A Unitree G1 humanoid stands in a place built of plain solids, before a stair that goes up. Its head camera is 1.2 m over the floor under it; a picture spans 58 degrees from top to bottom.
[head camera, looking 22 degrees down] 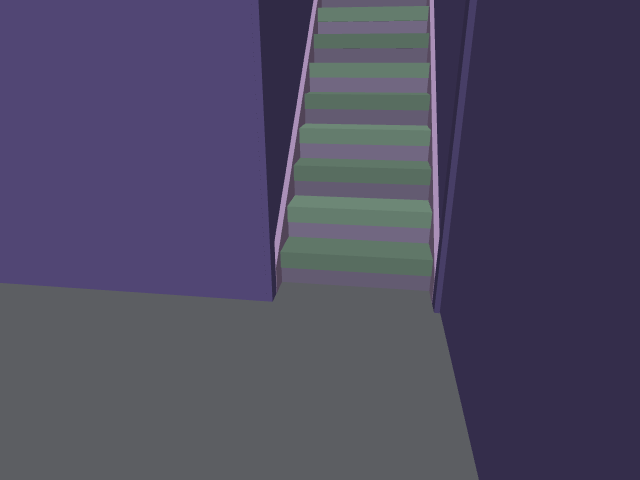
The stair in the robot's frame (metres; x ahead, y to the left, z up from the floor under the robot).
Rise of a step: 0.20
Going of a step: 0.23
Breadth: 0.86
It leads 8 degrees to the right of straight ahead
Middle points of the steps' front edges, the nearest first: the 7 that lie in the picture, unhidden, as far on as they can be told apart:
2.23 -0.20 0.20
2.45 -0.23 0.40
2.68 -0.26 0.61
2.90 -0.29 0.81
3.13 -0.32 1.01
3.35 -0.35 1.22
3.58 -0.38 1.42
